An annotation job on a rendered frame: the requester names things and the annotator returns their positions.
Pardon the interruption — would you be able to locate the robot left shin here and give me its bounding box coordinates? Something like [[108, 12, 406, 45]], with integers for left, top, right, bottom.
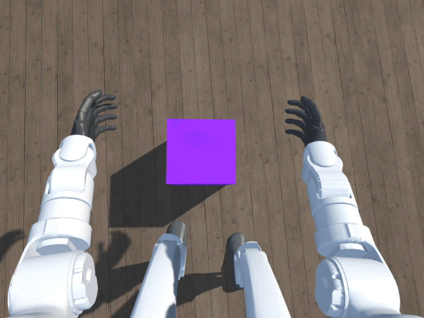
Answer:
[[152, 233, 183, 252]]

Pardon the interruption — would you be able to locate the carton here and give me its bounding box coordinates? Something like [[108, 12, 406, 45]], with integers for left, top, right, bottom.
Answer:
[[166, 119, 236, 186]]

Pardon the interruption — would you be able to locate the right robot hand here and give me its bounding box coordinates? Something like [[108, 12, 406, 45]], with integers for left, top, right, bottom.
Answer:
[[285, 96, 327, 147]]

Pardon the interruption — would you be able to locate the left robot hand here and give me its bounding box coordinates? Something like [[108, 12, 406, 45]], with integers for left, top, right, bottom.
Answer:
[[70, 89, 118, 143]]

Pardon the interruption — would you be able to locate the robot left upper arm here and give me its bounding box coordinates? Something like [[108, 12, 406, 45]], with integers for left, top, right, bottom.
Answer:
[[5, 250, 98, 318]]

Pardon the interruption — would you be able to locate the robot left foot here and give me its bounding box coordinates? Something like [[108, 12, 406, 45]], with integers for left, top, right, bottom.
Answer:
[[168, 221, 187, 246]]

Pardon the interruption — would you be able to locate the robot right upper arm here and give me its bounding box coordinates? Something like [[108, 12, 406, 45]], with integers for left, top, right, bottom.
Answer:
[[315, 256, 423, 318]]

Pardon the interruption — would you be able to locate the robot left forearm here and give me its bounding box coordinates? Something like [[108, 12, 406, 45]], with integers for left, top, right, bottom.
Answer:
[[7, 134, 97, 314]]

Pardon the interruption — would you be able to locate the robot right forearm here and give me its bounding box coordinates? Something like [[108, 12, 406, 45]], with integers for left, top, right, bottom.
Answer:
[[301, 141, 400, 309]]

